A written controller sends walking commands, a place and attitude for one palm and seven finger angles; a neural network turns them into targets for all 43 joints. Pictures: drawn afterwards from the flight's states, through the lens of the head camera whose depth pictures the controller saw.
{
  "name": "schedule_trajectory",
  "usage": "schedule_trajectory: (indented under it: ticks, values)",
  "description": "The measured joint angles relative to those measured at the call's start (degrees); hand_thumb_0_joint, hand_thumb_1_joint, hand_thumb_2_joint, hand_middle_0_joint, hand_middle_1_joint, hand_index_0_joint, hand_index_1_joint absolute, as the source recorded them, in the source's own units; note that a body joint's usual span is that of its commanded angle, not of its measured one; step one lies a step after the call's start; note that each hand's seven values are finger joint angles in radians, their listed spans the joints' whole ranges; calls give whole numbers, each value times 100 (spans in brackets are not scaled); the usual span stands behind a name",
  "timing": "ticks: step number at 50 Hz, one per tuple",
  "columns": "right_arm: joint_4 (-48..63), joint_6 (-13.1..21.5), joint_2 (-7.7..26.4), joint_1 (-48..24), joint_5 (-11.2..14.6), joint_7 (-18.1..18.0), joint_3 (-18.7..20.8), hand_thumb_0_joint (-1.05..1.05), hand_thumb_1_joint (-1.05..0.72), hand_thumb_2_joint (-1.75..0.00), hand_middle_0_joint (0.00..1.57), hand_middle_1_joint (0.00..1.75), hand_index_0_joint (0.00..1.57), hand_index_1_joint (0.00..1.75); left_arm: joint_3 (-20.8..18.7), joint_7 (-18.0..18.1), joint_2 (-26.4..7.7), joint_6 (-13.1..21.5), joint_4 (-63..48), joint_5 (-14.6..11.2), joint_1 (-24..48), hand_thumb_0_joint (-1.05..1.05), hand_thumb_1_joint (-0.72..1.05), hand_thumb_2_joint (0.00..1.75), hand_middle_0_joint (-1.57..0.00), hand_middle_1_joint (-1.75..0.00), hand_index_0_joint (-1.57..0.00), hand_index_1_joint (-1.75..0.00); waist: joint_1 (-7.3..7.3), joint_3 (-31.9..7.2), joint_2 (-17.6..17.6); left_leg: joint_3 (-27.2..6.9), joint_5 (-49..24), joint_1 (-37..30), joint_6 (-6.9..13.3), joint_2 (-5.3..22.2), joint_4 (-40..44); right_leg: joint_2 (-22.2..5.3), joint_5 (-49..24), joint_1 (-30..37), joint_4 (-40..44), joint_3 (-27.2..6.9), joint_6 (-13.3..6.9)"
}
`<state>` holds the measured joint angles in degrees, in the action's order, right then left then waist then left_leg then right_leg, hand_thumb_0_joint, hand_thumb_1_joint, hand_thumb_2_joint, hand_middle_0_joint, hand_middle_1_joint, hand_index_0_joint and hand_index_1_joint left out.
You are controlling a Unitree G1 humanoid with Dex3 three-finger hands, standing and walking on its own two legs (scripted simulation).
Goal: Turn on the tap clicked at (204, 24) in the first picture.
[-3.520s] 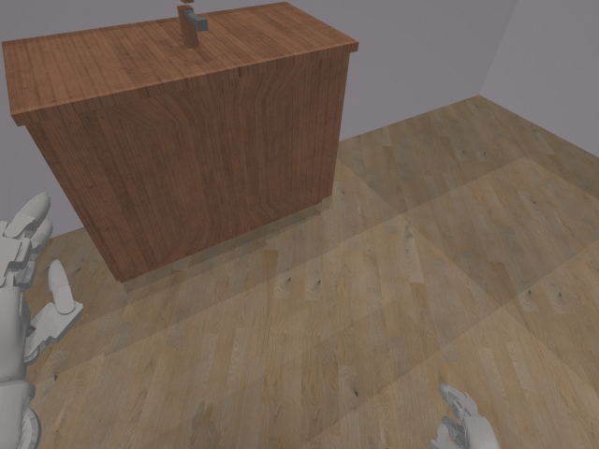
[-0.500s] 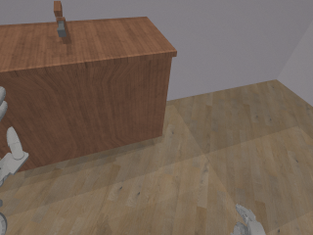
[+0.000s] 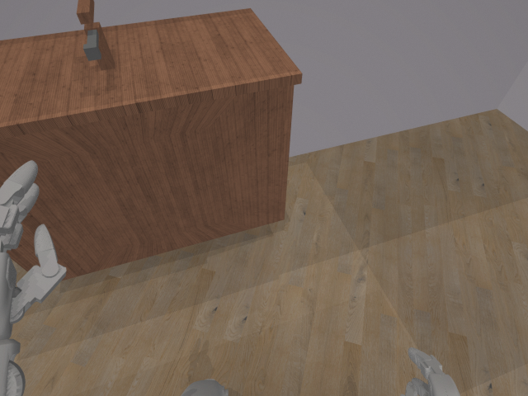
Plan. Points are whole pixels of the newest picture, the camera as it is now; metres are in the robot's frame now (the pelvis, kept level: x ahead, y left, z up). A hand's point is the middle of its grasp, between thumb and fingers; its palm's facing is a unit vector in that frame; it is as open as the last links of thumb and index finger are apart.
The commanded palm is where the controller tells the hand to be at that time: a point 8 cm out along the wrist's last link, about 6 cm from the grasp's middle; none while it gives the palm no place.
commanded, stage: take the last steps up to it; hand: left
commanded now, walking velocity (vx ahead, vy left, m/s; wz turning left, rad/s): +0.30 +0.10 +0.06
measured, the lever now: (92, 51) +0.79 +0.43 +0.13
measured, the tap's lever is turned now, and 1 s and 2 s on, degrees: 0 0 0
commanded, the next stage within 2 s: come to a stop and stand still in 1.66 s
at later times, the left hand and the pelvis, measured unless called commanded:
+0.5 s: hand (80, 195) +0.31 +0.24 +0.18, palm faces +0.41 -0.77 -0.50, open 7.4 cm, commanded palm +0.26 +0.29 +0.18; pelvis +0.10 +0.01 -0.02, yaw +1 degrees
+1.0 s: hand (87, 131) +0.44 +0.28 +0.18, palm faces +0.43 -0.82 -0.38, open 7.4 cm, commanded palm +0.37 +0.32 +0.18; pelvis +0.21 +0.04 -0.01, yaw +0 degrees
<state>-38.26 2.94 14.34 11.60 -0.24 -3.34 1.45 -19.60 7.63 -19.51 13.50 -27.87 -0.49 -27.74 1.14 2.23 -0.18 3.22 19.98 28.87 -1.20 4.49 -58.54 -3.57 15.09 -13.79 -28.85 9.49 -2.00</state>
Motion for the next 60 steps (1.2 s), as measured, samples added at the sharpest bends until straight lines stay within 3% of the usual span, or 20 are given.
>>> schedule_trajectory:
  ticks: [5,8,10,12,15,19,23,24,26,29,31,33,36,43,45,48,50,52,56,60]
  values:
    - [228,75,131,166,-16,-76,171,1,-90,-90,20,30,20,30,-192,132,-220,63,-440,-23,-166,1,89,90,-21,-31,-22,-30,-57,88,240,251,-265,-482,68,115,1854,-163,169,196,2,-36,129]
    - [349,134,193,262,-17,-131,224,1,-90,-90,20,30,20,30,-251,220,-209,82,-581,-43,-156,1,89,90,-21,-30,-22,-30,-102,20,162,425,-692,-1068,100,39,2819,-206,519,225,-408,-74,281]
    - [347,144,50,184,16,-162,244,1,-90,-90,19,30,20,30,-317,259,-245,97,-482,-64,16,1,89,90,-21,-30,-21,-30,-126,21,277,518,-882,-1119,100,-60,2637,-315,998,14,-1201,-292,300]
    - [310,154,-170,87,25,-142,169,1,-90,-90,19,30,20,30,-316,254,-234,113,-149,-36,242,1,89,90,-21,-30,-21,-30,-98,-38,277,537,-576,-1130,116,-61,2446,-181,1494,-421,-2395,-500,276]
    - [266,209,-492,20,45,-52,-42,1,-90,-90,19,30,20,30,-244,187,-181,-42,201,-24,446,1,89,90,-20,-30,-21,-30,-19,-126,161,442,-494,-1204,126,-18,2563,-42,1456,-940,-3164,-441,307]
    - [289,308,-770,22,31,54,-306,1,-90,-90,20,30,20,30,-121,133,-81,-105,-27,-52,267,2,89,90,-20,-30,-21,-30,-58,-83,24,442,-502,-1357,51,34,2757,-49,1041,-1101,-2305,-254,348]
    - [300,325,-835,107,-1,62,-444,1,-90,-90,20,30,21,30,-99,102,-210,-60,-243,-32,10,2,89,90,-20,-30,-21,-30,-125,-32,-138,381,-254,-1370,-77,70,2511,42,562,-637,-809,-53,329]
    - [284,298,-795,114,2,55,-439,1,-90,-90,20,30,21,30,-105,98,-237,-54,-232,-10,16,1,89,90,-21,-30,-21,-30,-143,-13,-237,324,-81,-1297,-32,127,2256,96,158,-562,-675,7,155]
    - [123,185,-674,58,12,46,-386,1,-90,-90,20,30,21,30,-69,77,-205,-75,-130,1,109,1,89,90,-21,-30,-21,-30,-171,11,-350,118,457,-926,51,66,1138,109,180,-552,-869,99,-125]
    - [-122,71,-448,-15,11,55,-277,1,-90,-90,20,30,21,30,-71,30,-45,-65,129,-39,233,1,89,90,-21,-30,-21,-30,-233,15,-293,-28,391,-300,-6,-142,-482,54,334,-347,-687,98,-213]
    - [-141,2,-305,-49,8,31,-212,1,-90,-90,20,30,21,30,-136,29,32,-36,273,-42,189,1,89,90,-21,-30,-21,-30,-216,17,-229,-10,192,-12,-54,-132,-816,44,232,-188,-392,72,-175]
    - [-85,-29,-174,-66,0,11,-141,1,-90,-90,20,30,21,30,-160,45,56,-11,360,-32,136,1,89,90,-21,-30,-21,-30,-159,43,-152,31,-22,160,-66,-70,-613,26,144,-34,-113,80,-172]
    - [64,-12,-12,-70,-8,-12,-29,1,-90,-90,20,30,20,30,-107,79,51,-12,276,-27,85,1,89,90,-21,-30,-21,-30,-119,141,-2,174,-238,111,-29,28,413,-13,102,153,136,77,-144]
    - [415,88,93,13,-7,-51,150,1,-90,-90,20,30,20,30,-44,168,-112,-4,-532,-45,-116,1,89,90,-21,-30,-21,-30,-148,190,259,583,-612,-678,89,-72,2493,-19,484,428,-49,-7,22]
    - [532,105,79,48,3,-75,152,1,-90,-90,20,30,20,30,-148,208,-209,34,-687,-67,-125,1,89,90,-21,-30,-21,-30,-158,95,255,668,-983,-1042,181,-135,2969,-8,801,360,-505,-82,104]
    - [510,91,-203,-116,25,-96,118,1,-90,-90,19,30,20,30,-290,254,-352,98,-396,-74,224,1,89,90,-21,-30,-21,-30,-119,90,424,778,-700,-1048,311,-198,2513,-36,1460,-261,-2270,-503,144]
    - [465,114,-380,-160,29,-65,-3,1,-90,-90,19,30,20,30,-301,218,-366,33,-78,-78,451,1,89,90,-21,-30,-21,-30,-42,17,342,712,-556,-1092,322,-154,2509,49,1526,-748,-3228,-566,186]
    - [428,160,-543,-157,51,-8,-125,1,-90,-90,20,30,20,30,-294,188,-321,-67,31,-80,542,1,89,90,-21,-30,-21,-30,-20,-22,254,675,-580,-1177,298,-97,2647,28,1301,-1147,-3574,-541,242]
    - [390,270,-766,-18,48,83,-315,1,-90,-90,20,30,20,30,-205,121,-165,-88,-238,-94,268,2,89,90,-20,-30,-21,-30,-52,-26,118,671,-639,-1374,240,-19,2961,-136,703,-1506,-2946,-439,326]
    - [296,340,-816,170,21,70,-393,1,-90,-90,20,30,21,30,-143,85,-167,-23,-368,-77,-49,1,89,90,-20,-30,-21,-30,-144,5,-37,637,-562,-1533,123,57,3045,-134,467,-1208,-1610,-271,386]
